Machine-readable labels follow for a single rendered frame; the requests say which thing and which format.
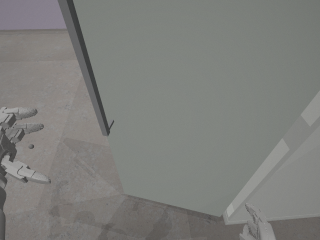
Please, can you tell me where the robot left hand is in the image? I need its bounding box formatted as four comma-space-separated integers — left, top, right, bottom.
0, 107, 51, 185

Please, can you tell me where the fridge door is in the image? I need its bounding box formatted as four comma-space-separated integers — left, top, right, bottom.
73, 0, 320, 217

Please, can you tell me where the robot right hand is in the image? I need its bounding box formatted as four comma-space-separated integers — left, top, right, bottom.
239, 203, 277, 240

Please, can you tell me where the handle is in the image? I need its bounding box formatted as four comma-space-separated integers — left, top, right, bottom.
57, 0, 114, 137

